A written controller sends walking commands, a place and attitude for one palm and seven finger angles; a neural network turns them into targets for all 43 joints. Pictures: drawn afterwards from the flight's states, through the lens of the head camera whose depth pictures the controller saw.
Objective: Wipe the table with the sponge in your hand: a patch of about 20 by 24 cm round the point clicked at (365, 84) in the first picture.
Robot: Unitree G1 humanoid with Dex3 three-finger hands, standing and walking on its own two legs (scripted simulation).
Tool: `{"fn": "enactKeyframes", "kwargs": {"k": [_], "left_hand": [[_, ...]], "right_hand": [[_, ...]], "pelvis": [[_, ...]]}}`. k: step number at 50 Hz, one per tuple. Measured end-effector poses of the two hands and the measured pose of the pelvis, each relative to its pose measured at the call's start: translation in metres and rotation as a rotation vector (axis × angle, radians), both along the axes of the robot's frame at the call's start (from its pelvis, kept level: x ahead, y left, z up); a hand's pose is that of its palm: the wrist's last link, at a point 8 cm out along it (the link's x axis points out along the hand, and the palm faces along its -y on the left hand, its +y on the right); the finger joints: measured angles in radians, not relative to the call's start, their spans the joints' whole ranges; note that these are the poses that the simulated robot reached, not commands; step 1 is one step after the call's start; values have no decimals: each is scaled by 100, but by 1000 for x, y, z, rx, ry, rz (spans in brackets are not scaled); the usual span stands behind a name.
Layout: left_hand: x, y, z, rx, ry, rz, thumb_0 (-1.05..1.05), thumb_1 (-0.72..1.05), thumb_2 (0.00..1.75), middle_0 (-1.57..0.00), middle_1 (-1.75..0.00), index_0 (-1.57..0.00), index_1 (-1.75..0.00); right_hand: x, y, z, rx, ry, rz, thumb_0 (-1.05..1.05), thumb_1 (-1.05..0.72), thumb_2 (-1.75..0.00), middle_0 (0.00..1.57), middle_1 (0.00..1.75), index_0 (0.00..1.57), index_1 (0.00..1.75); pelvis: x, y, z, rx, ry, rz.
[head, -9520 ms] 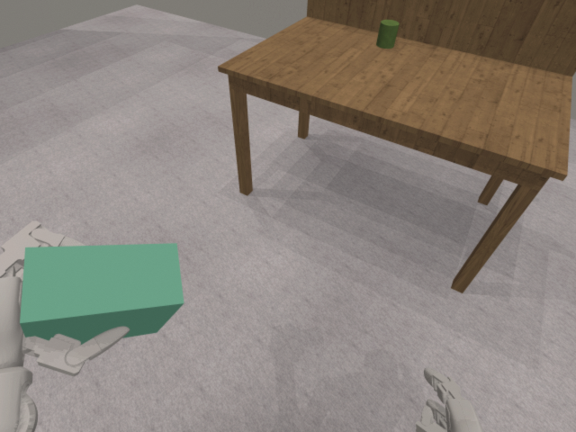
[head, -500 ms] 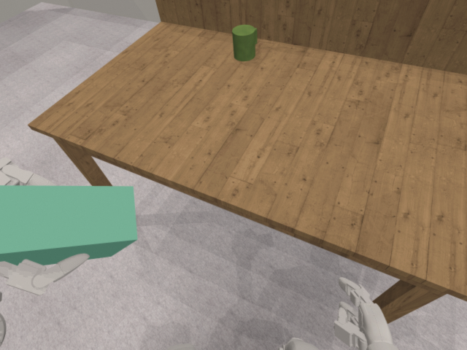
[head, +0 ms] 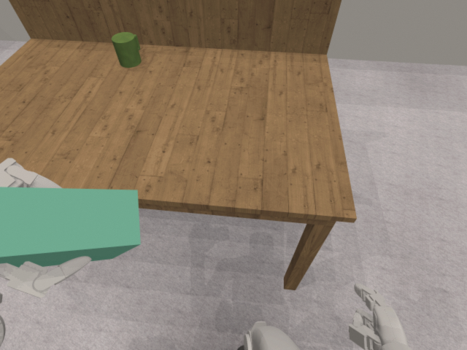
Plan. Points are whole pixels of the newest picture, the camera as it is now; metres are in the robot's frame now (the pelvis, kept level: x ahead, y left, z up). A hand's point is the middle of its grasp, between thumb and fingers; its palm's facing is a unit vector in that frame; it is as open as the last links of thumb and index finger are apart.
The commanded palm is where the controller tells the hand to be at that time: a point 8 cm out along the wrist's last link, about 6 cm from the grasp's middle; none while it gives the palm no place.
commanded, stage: turn to face it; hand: left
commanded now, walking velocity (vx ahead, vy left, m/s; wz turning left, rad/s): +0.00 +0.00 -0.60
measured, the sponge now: (88, 229) +0.23 +0.20 +0.15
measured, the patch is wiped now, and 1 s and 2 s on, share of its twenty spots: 0.00 0.00 0.00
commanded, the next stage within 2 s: come to a stop and stand still in 0.74 s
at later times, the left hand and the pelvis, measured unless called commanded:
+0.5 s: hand (175, 216) +0.24 +0.09 +0.19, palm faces +0.06 -0.84 -0.54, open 10.6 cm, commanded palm +0.19 +0.15 +0.19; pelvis -0.04 -0.07 +0.01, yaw -18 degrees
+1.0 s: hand (219, 256) +0.20 +0.03 +0.18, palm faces -0.01 -0.87 -0.49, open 10.6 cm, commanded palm +0.17 +0.11 +0.19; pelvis -0.09 -0.09 +0.01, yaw -24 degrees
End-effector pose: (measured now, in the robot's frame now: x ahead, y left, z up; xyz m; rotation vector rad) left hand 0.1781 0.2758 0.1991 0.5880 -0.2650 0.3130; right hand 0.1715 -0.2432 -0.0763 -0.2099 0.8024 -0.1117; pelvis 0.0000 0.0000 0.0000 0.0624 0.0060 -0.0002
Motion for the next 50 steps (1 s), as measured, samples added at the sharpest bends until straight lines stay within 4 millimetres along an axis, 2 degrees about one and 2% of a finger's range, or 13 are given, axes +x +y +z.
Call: {"fn": "enactKeyframes", "kwargs": {"k": [3,6,8,11,18,22,26,31,35,39,42,45,50], "left_hand": [[1,-15,-1,-6,12,-7,-1,-52,99,-69,-136,-68,-136],[6,-37,-4,7,18,-24,-1,-52,99,-69,-136,-68,-136],[14,-56,-6,22,1,-53,-1,-52,99,-69,-136,-68,-136],[27,-81,-9,-13,-3,-109,-1,-52,99,-69,-136,-68,-136],[36,-129,7,19,43,-281,-1,-52,99,-69,-136,-68,-136],[37,-139,15,52,42,-330,-1,-52,99,-69,-136,-68,-136],[36,-142,12,28,42,-337,-1,-52,99,-69,-136,-68,-136],[29,-145,3,-22,21,-368,-1,-52,99,-69,-136,-68,-136],[22,-146,1,-9,-5,-385,-1,-52,99,-69,-136,-68,-136],[16,-150,-1,15,0,-346,-1,-52,99,-69,-136,-68,-136],[14,-163,-7,-3,0,-331,-1,-52,99,-69,-136,-68,-136],[12,-177,-10,-53,21,-348,-1,-52,99,-69,-136,-68,-136],[3,-192,-3,-27,67,-402,-1,-52,99,-69,-136,-68,-136]], "right_hand": [[-9,3,-6,59,-33,-19,1,-90,-90,20,30,20,30],[-20,2,-19,117,-52,-19,1,-90,-90,20,30,20,30],[-29,-4,-31,141,-46,-17,0,-90,-90,21,30,20,30],[-48,-20,-39,144,19,-44,1,-90,-90,21,30,20,30],[-101,-74,-21,87,87,-207,1,-90,-90,21,30,20,30],[-127,-101,-8,39,91,-290,1,-90,-90,20,30,20,30],[-146,-117,2,-1,83,-342,1,-90,-90,20,30,20,30],[-161,-120,9,-36,43,-374,1,-90,-90,20,30,20,30],[-168,-110,6,-22,-7,-392,1,-90,-90,20,30,20,30],[-170,-99,-10,42,-68,-387,1,-90,-90,20,30,20,30],[-175,-92,-27,94,-61,-371,1,-90,-90,20,30,20,30],[-188,-89,-30,123,-5,-365,1,-90,-90,21,30,20,30],[-214,-95,-18,116,40,-410,1,-90,-90,21,30,20,30]], "pelvis": [[-2,-9,-1,-19,-6,-48],[-4,-24,-8,-36,-13,-102],[-10,-36,-15,-56,-26,-119],[-22,-47,-12,-42,-28,-149],[-34,-61,7,-6,4,-242],[-38,-65,12,8,23,-284],[-44,-67,13,15,34,-316],[-53,-63,9,-9,46,-334],[-63,-64,3,-11,18,-358],[-65,-72,-6,-14,0,-389],[-74,-79,-10,-40,-16,-393],[-85,-81,-3,-29,-15,-396],[-93,-85,13,1,4,-419]]}}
